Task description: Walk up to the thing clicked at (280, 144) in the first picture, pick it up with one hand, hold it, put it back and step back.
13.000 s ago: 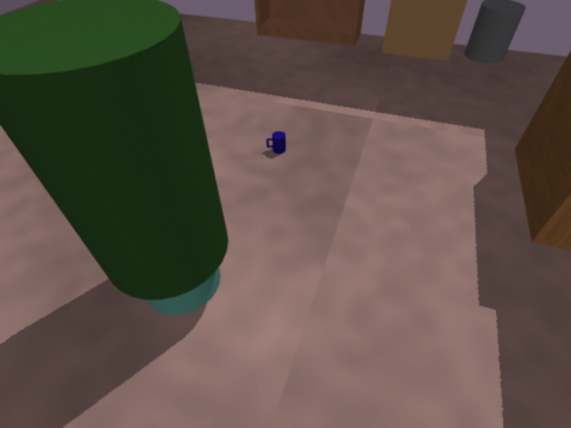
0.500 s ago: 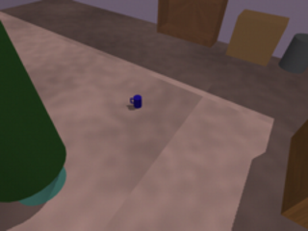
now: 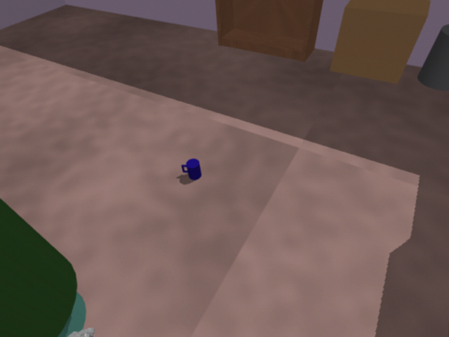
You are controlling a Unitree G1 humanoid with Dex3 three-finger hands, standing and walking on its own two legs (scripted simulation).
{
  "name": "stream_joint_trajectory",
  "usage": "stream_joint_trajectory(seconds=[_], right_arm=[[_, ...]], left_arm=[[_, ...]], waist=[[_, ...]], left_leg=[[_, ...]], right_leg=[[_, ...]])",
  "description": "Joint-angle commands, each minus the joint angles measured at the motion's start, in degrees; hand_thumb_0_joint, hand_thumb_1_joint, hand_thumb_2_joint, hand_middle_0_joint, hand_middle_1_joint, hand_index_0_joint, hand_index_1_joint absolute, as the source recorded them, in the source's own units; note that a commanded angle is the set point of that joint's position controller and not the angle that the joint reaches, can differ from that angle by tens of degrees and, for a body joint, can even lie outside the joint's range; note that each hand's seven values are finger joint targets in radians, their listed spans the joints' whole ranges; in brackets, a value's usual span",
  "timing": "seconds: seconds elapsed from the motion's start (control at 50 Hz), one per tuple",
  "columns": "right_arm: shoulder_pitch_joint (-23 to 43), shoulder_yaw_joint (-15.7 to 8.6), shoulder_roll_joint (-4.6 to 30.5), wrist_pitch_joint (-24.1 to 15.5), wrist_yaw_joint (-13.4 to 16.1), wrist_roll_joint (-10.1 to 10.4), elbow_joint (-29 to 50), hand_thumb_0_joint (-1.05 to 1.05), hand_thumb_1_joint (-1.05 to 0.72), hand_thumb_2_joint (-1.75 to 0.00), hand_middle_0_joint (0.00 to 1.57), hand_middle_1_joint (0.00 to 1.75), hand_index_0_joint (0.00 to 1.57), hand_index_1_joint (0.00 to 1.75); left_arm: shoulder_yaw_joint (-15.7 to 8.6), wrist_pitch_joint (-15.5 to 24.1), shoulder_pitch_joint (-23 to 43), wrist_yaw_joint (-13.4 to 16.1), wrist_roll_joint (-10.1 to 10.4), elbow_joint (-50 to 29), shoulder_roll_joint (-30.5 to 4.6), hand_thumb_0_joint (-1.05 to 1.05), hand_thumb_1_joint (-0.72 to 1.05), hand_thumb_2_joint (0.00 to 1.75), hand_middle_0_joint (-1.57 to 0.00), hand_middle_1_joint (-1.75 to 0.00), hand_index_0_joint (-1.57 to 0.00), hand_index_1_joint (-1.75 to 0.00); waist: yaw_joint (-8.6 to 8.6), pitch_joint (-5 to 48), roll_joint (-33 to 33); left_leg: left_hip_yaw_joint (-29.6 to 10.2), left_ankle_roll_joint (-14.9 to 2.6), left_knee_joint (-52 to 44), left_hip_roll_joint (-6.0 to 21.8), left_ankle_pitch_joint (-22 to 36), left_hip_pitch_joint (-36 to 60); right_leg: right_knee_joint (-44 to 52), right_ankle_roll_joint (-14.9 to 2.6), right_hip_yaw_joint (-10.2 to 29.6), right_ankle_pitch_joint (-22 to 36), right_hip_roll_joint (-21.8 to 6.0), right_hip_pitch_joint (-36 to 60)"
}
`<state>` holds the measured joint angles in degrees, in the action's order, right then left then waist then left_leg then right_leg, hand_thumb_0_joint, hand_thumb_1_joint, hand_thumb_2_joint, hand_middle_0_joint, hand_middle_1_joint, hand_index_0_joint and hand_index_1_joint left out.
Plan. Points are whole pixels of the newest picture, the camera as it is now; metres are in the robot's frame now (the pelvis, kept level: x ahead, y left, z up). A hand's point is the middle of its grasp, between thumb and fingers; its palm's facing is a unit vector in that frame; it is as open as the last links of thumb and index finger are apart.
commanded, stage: walk up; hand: left
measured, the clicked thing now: (191, 169) +1.15 +0.27 -0.71
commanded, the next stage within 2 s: none
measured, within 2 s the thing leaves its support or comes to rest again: neither
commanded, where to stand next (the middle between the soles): +0.79 -0.01 m, yaw +1 degrees
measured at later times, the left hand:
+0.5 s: hand (104, 273) +0.31 +0.31 -0.14, palm faces -0.11 -0.94 -0.32, open 7.4 cm
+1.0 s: hand (136, 201) +0.50 +0.28 -0.13, palm faces -0.02 -0.93 -0.36, open 7.4 cm
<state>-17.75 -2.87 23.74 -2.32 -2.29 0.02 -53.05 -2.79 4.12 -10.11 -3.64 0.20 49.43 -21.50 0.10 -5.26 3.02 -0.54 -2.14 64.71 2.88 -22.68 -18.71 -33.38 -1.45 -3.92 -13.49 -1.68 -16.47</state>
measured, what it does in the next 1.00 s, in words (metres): walks ahead: left foot, then right foot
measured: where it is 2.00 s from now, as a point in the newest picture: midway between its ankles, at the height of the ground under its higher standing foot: (241, 234)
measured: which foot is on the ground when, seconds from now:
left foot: up 0.00-0.22, down 0.24-0.70, up 0.72-1.00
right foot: down 0.00-0.24, up 0.26-0.64, down 0.66-1.00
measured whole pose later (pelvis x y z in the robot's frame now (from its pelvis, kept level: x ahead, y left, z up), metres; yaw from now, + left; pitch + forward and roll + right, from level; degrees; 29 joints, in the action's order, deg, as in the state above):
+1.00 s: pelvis +0.44 +0.00 +0.00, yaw +0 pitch -2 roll -1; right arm -15.8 -3.1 24.1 -3.3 -3.8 -0.8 -50.0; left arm -2.6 4.0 -17.1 -3.4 -1.0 46.8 -23.3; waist -2.0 -4.6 1.6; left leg 2.0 -0.1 39.8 5.0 -14.8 -26.6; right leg -30.1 -1.6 -5.7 -17.8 -1.0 -10.3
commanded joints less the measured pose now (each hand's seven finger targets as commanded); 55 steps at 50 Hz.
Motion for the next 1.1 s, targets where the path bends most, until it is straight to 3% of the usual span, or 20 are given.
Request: stream_joint_trajectory(seconds=[0.0, 0.12, 0.2, 0.22, 0.24, 0.26, 0.32, 0.38, 0.56, 0.62, 0.64, 0.68, 0.72, 0.78, 0.94, 1.0, 1.02, 1.04, 1.06, 1.08], right_arm=[[-3.65, -4.20, 11.82, -1.76, -1.08, -0.65, 3.90, 0.00, -0.90, -0.90, 0.20, 0.30, 0.20, 0.30], [3.74, -4.59, 10.28, -2.89, -2.25, -1.34, 6.70, 0.00, -0.90, -0.90, 0.20, 0.30, 0.20, 0.30], [-10.46, -7.05, 15.22, -3.97, -0.83, -1.69, 2.26, 0.00, -0.90, -0.90, 0.20, 0.30, 0.20, 0.30], [-15.95, -8.32, 20.00, -4.37, 0.12, -2.38, 2.17, 0.00, -0.90, -0.90, 0.20, 0.30, 0.20, 0.30], [-12.32, -8.09, 22.23, -4.55, 0.42, -1.24, 4.88, 0.00, -0.90, -0.90, 0.20, 0.30, 0.20, 0.30], [-7.58, -8.06, 21.73, -4.26, 0.48, 0.14, 6.13, 0.00, -0.90, -0.90, 0.20, 0.30, 0.20, 0.30], [-1.69, -5.35, 15.67, -4.52, 0.93, -0.06, 7.52, 0.00, -0.90, -0.90, 0.20, 0.30, 0.20, 0.30], [-1.95, -4.98, 14.99, -4.83, 0.84, -0.46, 7.72, 0.00, -0.90, -0.90, 0.20, 0.30, 0.20, 0.30], [-2.27, -4.95, 15.95, -4.09, 0.82, -0.31, 8.87, 0.00, -0.90, -0.90, 0.20, 0.30, 0.20, 0.30], [-1.43, -4.44, 14.94, -3.40, 1.14, -0.14, 9.78, 0.00, -0.90, -0.90, 0.20, 0.30, 0.20, 0.30], [-3.87, -3.20, 11.73, -3.35, 1.15, -0.19, 9.76, 0.00, -0.90, -0.90, 0.20, 0.30, 0.20, 0.30], [-3.23, -2.76, 11.66, -2.85, 1.52, 0.26, 10.71, 0.00, -0.90, -0.90, 0.20, 0.30, 0.20, 0.30], [-1.70, -3.31, 13.57, -2.52, 1.62, 0.59, 8.33, 0.00, -0.90, -0.90, 0.20, 0.30, 0.20, 0.30], [-5.92, -3.26, 11.98, -2.01, 0.74, 0.41, 5.60, 0.00, -0.90, -0.90, 0.20, 0.30, 0.20, 0.30], [2.78, -3.63, 9.99, -2.97, -1.28, -0.89, 7.65, 0.00, -0.90, -0.90, 0.20, 0.30, 0.20, 0.30], [-1.77, -4.57, 10.77, -3.74, -0.81, -1.09, 5.74, 0.00, -0.90, -0.90, 0.20, 0.30, 0.20, 0.30], [-6.53, -5.40, 12.88, -3.98, -0.27, -1.23, 4.24, 0.00, -0.90, -0.90, 0.20, 0.30, 0.20, 0.30], [-11.67, -6.52, 16.76, -4.31, 0.50, -1.70, 3.60, 0.00, -0.90, -0.90, 0.20, 0.30, 0.20, 0.30], [-12.40, -7.22, 21.30, -4.60, 0.87, -1.76, 5.60, 0.00, -0.90, -0.90, 0.20, 0.30, 0.20, 0.30], [-9.08, -7.40, 21.40, -4.30, 0.82, -0.08, 6.72, 0.00, -0.90, -0.90, 0.20, 0.30, 0.20, 0.30]], left_arm=[[-4.84, 1.47, -2.43, 1.08, -0.33, -3.70, -16.89, 0.00, 0.90, 0.90, -0.20, -0.30, -0.20, -0.30], [-4.99, 1.73, -3.22, 0.18, -1.03, -5.56, -18.03, 0.00, 0.90, 0.90, -0.20, -0.30, -0.20, -0.30], [-2.86, 1.06, -2.30, 0.31, -1.53, -6.35, -13.84, 0.00, 0.90, 0.90, -0.20, -0.30, -0.20, -0.30], [-1.53, 0.97, -4.75, 0.41, -1.01, -6.60, -9.27, 0.00, 0.90, 0.90, -0.20, -0.30, -0.20, -0.30], [-2.61, 0.50, -6.42, 1.33, -0.30, -5.79, -12.84, 0.00, 0.90, 0.90, -0.20, -0.30, -0.20, -0.30], [-2.94, 0.43, -5.55, 1.98, -0.64, -4.91, -17.03, 0.00, 0.90, 0.90, -0.20, -0.30, -0.20, -0.30], [-3.20, 0.21, -8.88, 1.56, 0.01, -0.98, -16.41, 0.00, 0.90, 0.90, -0.20, -0.30, -0.20, -0.30], [-2.96, -0.43, -8.21, 0.32, -0.36, -0.67, -14.54, 0.00, 0.90, 0.90, -0.20, -0.30, -0.20, -0.30], [-3.52, -0.53, -0.02, -1.33, -0.83, -3.96, -12.15, 0.00, 0.90, 0.90, -0.20, -0.30, -0.20, -0.30], [-4.50, 0.06, -6.09, -0.65, -1.05, -2.21, -13.39, 0.00, 0.90, 0.90, -0.20, -0.30, -0.20, -0.30], [-5.72, 0.73, -11.71, 0.06, -1.16, -1.07, -16.00, 0.00, 0.90, 0.90, -0.20, -0.30, -0.20, -0.30], [-7.09, 1.14, -15.78, 1.06, -0.36, -1.59, -23.86, 0.00, 0.90, 0.90, -0.20, -0.30, -0.20, -0.30], [-6.13, 1.00, -10.35, 1.53, 0.60, -3.22, -20.53, 0.00, 0.90, 0.90, -0.20, -0.30, -0.20, -0.30], [-4.71, 1.33, -5.55, 1.88, 0.41, -4.42, -16.69, 0.00, 0.90, 0.90, -0.20, -0.30, -0.20, -0.30], [-4.89, 1.37, -6.56, 0.84, -1.08, -6.81, -17.27, 0.00, 0.90, 0.90, -0.20, -0.30, -0.20, -0.30], [-3.93, 0.60, -4.63, 0.52, -1.03, -7.24, -16.48, 0.00, 0.90, 0.90, -0.20, -0.30, -0.20, -0.30], [-3.11, 0.48, -5.14, 0.58, -1.40, -7.51, -14.44, 0.00, 0.90, 0.90, -0.20, -0.30, -0.20, -0.30], [-2.03, 0.44, -6.39, 0.70, -1.22, -7.90, -11.18, 0.00, 0.90, 0.90, -0.20, -0.30, -0.20, -0.30], [-2.12, -0.02, -7.77, 0.98, -0.41, -7.81, -10.36, 0.00, 0.90, 0.90, -0.20, -0.30, -0.20, -0.30], [-3.55, -0.56, -6.95, 2.01, -0.96, -6.16, -16.66, 0.00, 0.90, 0.90, -0.20, -0.30, -0.20, -0.30]], waist=[[-0.57, 0.33, -11.89], [-2.31, 2.54, -10.69], [6.75, 8.98, 4.36], [8.89, 10.47, 18.63], [6.88, 9.09, 12.08], [4.87, 6.62, 5.08], [0.56, 2.74, 3.68], [0.73, 3.14, 5.11], [1.36, 3.06, 4.01], [-2.63, 5.53, -0.66], [-5.13, 9.46, -8.51], [-6.71, 9.64, -19.82], [-4.22, 4.00, -9.19], [-0.21, 2.71, -12.86], [-2.68, 3.15, -10.08], [1.31, 5.10, -6.12], [3.62, 7.68, -1.46], [6.36, 9.37, 9.26], [5.95, 8.22, 13.60], [5.00, 5.91, 5.37]], left_leg=[[-0.44, 1.27, -8.57, 4.41, 5.30, -10.33], [4.09, 2.30, -28.44, 3.19, 12.47, -3.33], [4.51, -0.09, -32.49, 0.44, 6.93, 24.27], [-16.29, -3.88, -42.59, 12.95, -6.93, 28.67], [-40.46, -8.85, -54.39, 22.80, -16.42, 24.50], [-39.84, -11.85, -54.50, 24.36, -15.88, 19.76], [-16.54, -9.07, -49.71, 16.66, 4.97, 13.38], [-6.53, -9.36, -49.40, 13.82, 16.73, 10.81], [0.61, -8.04, -44.78, 11.32, 21.86, 9.28], [2.31, -5.88, -32.00, 9.62, 25.26, 5.36], [4.83, -4.30, -18.30, 6.05, 23.63, 1.45], [2.60, -0.59, 3.46, -3.47, -7.96, -18.27], [-4.54, -0.46, 5.98, 0.33, -3.08, -17.58], [-2.19, 0.68, -2.84, 2.33, 2.71, -11.74], [3.71, 2.01, -28.13, 1.82, 9.71, -4.28], [6.17, 1.08, -33.71, -0.99, 12.92, 10.30], [5.38, 0.12, -33.39, -1.64, 8.61, 18.39], [-7.35, -2.90, -40.32, 6.30, -3.79, 24.35], [-37.26, -9.28, -52.77, 21.38, -16.14, 25.28], [-40.08, -14.11, -52.68, 24.40, -16.74, 19.59]], right_leg=[[21.21, -12.02, 13.49, -7.15, -13.04, 2.79], [18.29, -10.98, 8.25, -7.40, -12.06, 1.29], [-7.58, -6.61, 1.61, -4.85, -5.99, -13.53], [-28.45, -2.99, -1.70, -11.83, 1.01, -22.61], [-35.09, -1.92, 6.15, -17.71, 5.02, -26.76], [-38.72, -2.27, 10.27, -14.94, 1.05, -26.45], [-32.44, -0.92, 10.40, -6.87, -3.61, -21.55], [-23.67, 0.94, 7.23, -5.23, -3.93, -16.14], [-3.15, -0.43, 0.14, 4.85, -2.06, -4.95], [1.37, -1.76, -1.62, 3.75, 0.78, 8.19], [4.88, -2.95, 2.32, -0.65, -1.04, 17.26], [18.95, -12.93, 41.41, -9.31, -23.07, 22.94], [16.46, -13.79, 29.68, 1.12, -20.04, 15.37], [16.89, -10.68, 14.97, 7.20, -12.97, 6.81], [15.54, -11.64, 8.62, -0.72, -12.84, 2.84], [7.46, -8.81, 5.70, -6.60, -10.63, -5.04], [-0.50, -7.30, 4.02, -5.79, -8.52, -9.22], [-17.51, -4.61, 0.02, -5.61, -4.15, -16.15], [-29.30, -1.67, 0.67, -16.62, 4.04, -27.30], [-33.45, -1.88, 7.43, -18.50, -0.54, -25.45]])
